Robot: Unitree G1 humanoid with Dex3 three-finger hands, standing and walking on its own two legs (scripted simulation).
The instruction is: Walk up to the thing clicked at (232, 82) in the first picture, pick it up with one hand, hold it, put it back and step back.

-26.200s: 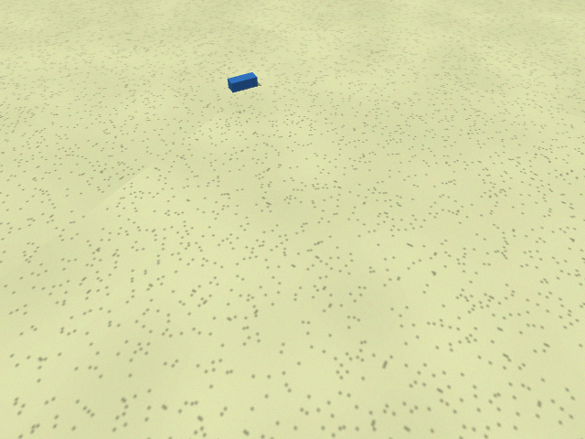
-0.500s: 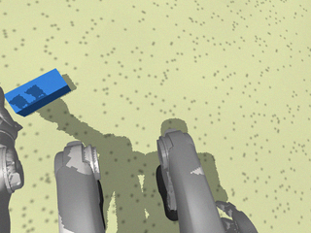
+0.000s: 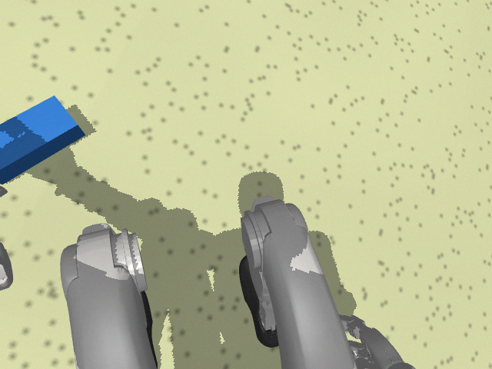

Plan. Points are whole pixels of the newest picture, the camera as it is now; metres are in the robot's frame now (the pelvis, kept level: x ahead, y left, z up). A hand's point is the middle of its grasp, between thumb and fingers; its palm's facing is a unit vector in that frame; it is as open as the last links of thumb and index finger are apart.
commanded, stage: rise first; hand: left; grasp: from above
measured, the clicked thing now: (28, 140) +0.51 +0.33 -0.29
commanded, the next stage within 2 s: approach in 1.48 s
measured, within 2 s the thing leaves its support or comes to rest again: neither
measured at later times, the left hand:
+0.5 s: hand out of the picture +0.45 +0.36 -0.18, palm faces -0.32 -0.26 -0.91, open 13.9 cm
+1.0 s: hand out of the picture +0.47 +0.37 -0.17, palm faces -0.31 -0.26 -0.92, open 14.0 cm
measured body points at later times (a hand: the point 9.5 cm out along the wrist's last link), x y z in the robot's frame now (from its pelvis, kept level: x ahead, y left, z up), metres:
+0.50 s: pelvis +0.00 +0.00 +0.00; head +0.25 +0.08 +0.36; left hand +0.46 +0.37 -0.12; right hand +0.05 -0.26 -0.10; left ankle +0.07 +0.14 -0.29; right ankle +0.10 -0.13 -0.29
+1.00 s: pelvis +0.00 +0.00 +0.00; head +0.25 +0.09 +0.36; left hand +0.48 +0.38 -0.12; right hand +0.04 -0.26 -0.09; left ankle +0.07 +0.14 -0.29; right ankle +0.10 -0.13 -0.29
